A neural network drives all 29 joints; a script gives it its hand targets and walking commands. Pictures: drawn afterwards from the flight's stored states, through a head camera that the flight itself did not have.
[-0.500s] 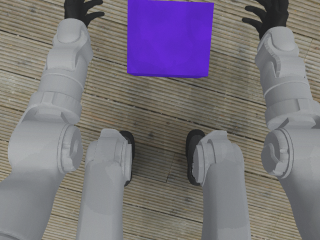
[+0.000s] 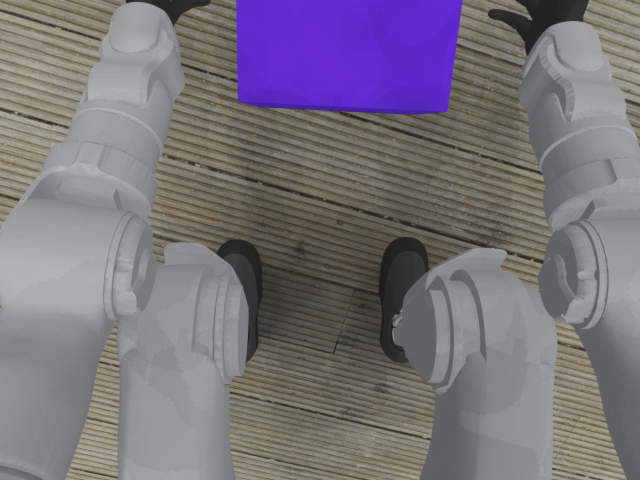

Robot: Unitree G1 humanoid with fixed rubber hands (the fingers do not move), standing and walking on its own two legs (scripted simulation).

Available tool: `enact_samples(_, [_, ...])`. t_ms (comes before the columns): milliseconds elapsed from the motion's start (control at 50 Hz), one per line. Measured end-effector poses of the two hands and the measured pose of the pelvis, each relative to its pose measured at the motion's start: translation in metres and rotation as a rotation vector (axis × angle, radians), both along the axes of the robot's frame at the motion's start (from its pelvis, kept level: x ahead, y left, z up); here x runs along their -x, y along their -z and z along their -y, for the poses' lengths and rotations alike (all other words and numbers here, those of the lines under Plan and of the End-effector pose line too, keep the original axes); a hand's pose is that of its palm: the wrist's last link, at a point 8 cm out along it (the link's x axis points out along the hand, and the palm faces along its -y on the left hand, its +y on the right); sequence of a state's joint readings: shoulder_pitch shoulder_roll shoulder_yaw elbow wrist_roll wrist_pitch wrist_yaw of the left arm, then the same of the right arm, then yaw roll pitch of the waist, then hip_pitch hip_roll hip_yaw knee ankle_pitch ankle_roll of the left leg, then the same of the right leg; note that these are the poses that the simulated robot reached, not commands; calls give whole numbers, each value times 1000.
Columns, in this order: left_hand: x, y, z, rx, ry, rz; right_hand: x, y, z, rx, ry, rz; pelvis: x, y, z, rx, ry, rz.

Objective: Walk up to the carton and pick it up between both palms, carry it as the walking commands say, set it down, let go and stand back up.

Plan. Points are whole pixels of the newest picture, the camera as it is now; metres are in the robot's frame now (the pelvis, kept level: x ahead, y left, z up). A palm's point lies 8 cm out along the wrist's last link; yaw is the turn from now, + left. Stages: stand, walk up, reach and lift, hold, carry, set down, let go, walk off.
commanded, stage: reach and lift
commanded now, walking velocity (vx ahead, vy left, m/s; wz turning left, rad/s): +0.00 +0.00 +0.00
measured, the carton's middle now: (344, 26) +0.53 -0.02 -0.29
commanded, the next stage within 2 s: none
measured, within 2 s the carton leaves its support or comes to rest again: leaves its support in 1.52 s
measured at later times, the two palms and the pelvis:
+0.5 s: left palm (167, 0) +0.53 +0.14 -0.21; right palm (537, 19) +0.52 -0.20 -0.21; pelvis -0.01 +0.00 -0.01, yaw +0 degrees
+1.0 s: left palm out of the picture +0.54 +0.13 -0.20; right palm (517, 9) +0.53 -0.18 -0.20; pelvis +0.00 +0.00 -0.01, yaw +0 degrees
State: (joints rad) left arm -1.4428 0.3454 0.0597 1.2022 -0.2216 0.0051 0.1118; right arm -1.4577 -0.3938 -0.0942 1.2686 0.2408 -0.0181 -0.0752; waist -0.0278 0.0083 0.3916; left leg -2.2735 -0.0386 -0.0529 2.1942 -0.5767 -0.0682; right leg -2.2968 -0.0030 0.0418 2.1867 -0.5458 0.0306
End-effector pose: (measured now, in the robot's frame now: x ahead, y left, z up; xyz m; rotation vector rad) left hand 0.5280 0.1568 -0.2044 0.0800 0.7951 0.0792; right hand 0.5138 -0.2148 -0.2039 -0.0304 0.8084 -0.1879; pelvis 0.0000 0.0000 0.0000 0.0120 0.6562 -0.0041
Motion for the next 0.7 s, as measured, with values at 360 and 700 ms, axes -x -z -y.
enact_samples(360, [-6,3,4,4,5,15,-4,5,-4,-5,-14,16,1,10,-2,4,0,32])
enact_samples(700, [-8,-1,26,26,35,22,-11,1,-31,-29,-66,25,7,6,-2,4,0,40])
